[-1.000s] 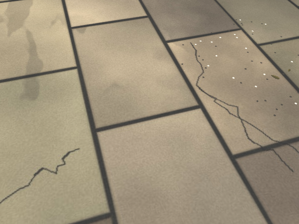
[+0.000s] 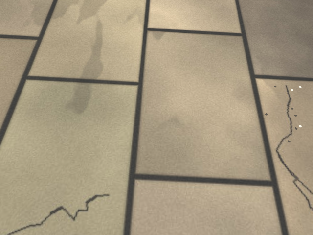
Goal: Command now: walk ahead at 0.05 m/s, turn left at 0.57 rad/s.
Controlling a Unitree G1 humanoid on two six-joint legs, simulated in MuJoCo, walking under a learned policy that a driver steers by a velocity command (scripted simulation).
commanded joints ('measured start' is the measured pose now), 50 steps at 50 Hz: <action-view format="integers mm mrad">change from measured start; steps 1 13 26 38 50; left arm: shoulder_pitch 83 128 85 50 64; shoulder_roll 81 119 167 61 180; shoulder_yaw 23 39 37 29 50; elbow -32 -28 -45 -96 -166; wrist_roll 2 13 -27 -26 -14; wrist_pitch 3 -21 13 39 -3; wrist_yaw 11 -22 -14 -33 -26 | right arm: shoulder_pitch -16 18 4 -50 -60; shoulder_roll -165 -110 -66 -143 -138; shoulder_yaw -51 -37 -28 -54 -52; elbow -81 -76 -10 10 24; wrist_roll -6 14 22 6 -6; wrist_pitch -5 34 7 -7 1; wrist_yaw -23 -37 -41 -56 -70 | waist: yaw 33 27 29 13 25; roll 117 102 -189 172 -69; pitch -222 -188 -106 -90 -121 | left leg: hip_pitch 186 56 154 338 -207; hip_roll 233 112 12 346 120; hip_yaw -308 -350 15 -87 -54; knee -166 -19 -61 -107 673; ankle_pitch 152 -247 -203 396 -365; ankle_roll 178 33 -148 121 -127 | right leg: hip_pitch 10 348 390 -3 386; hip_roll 3 -84 -153 -25 -225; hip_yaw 30 95 309 -33 341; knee -120 -727 -714 -189 -781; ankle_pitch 51 264 567 -6 481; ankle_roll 17 -82 -235 19 -276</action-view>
